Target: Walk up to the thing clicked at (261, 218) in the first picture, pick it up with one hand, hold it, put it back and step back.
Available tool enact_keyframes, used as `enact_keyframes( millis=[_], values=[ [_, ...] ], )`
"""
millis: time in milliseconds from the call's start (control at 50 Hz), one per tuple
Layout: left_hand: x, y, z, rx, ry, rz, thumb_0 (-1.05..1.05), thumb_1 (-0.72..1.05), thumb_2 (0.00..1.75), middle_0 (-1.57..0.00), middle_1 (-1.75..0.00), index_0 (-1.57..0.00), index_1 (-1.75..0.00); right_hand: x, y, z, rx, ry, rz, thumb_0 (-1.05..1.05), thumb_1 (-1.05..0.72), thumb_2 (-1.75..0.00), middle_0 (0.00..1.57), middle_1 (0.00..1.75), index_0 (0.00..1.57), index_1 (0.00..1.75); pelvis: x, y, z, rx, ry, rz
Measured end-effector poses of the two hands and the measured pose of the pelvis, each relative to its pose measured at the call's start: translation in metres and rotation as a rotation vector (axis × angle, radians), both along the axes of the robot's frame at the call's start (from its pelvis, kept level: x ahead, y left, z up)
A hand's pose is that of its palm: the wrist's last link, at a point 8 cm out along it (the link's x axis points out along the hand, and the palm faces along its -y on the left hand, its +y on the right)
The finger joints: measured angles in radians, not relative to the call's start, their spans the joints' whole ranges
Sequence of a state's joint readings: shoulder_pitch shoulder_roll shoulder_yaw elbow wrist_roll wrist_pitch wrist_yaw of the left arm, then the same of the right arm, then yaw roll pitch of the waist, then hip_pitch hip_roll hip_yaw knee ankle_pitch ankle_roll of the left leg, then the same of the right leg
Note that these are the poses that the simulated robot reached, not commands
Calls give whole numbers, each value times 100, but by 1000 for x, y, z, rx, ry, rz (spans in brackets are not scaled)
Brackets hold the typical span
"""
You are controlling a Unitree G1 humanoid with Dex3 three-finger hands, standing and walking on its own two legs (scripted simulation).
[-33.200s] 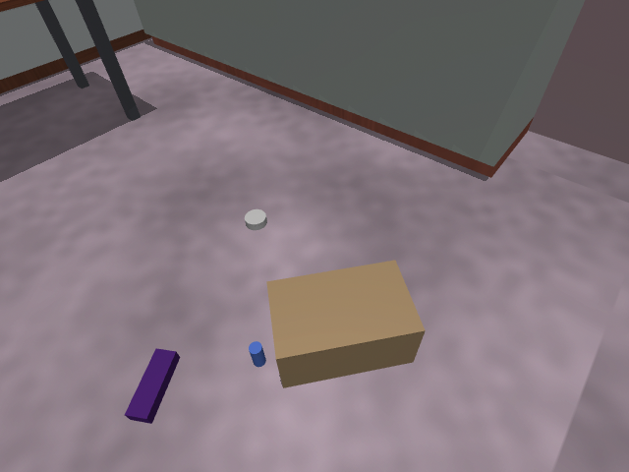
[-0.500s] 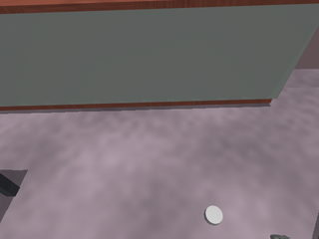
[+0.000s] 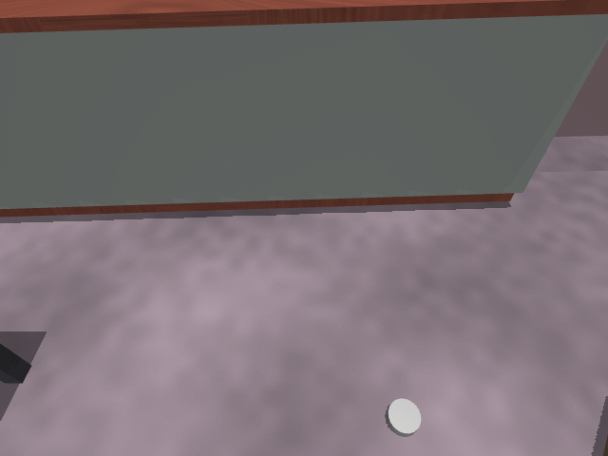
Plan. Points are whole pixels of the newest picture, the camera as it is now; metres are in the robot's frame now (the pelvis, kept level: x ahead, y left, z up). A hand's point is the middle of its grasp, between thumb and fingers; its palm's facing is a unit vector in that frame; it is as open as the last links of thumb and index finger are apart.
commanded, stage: walk up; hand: right
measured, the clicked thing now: (403, 417) +0.38 -0.26 -0.76
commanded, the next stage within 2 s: stand in 0.26 s
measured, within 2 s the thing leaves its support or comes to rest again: neither
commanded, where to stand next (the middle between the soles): +0.01 +0.00 m, yaw -1 degrees
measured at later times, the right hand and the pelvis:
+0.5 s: hand out of the picture +0.09 -0.25 -0.16, palm faces -0.02 +0.94 -0.34, open 7.4 cm; pelvis +0.00 +0.00 +0.00, yaw +0 degrees
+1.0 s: hand out of the picture +0.07 -0.25 -0.16, palm faces -0.02 +0.94 -0.34, open 7.4 cm; pelvis +0.00 +0.01 +0.00, yaw +0 degrees
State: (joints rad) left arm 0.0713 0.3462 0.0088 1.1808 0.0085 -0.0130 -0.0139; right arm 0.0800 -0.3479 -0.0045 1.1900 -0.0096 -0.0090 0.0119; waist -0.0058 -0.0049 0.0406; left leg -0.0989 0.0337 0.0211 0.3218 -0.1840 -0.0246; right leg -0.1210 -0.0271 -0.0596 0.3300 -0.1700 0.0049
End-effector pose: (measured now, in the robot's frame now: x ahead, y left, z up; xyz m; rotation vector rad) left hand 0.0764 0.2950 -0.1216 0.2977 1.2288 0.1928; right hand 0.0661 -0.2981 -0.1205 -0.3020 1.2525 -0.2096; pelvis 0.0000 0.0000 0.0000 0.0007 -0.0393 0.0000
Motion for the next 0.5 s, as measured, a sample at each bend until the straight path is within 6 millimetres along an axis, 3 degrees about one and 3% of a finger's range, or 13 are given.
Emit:
enact_keyframes(
  millis=[500],
  values=[
    [6, 1, 4, 10, -17, -7, 0, 91, 90, -20, -30, -20, -30, 15, 3, 2, 2, -39, 22, 0, -91, -90, 21, 29, 20, 30, 2, 0, 1, 0, 1, -5]
  ],
)
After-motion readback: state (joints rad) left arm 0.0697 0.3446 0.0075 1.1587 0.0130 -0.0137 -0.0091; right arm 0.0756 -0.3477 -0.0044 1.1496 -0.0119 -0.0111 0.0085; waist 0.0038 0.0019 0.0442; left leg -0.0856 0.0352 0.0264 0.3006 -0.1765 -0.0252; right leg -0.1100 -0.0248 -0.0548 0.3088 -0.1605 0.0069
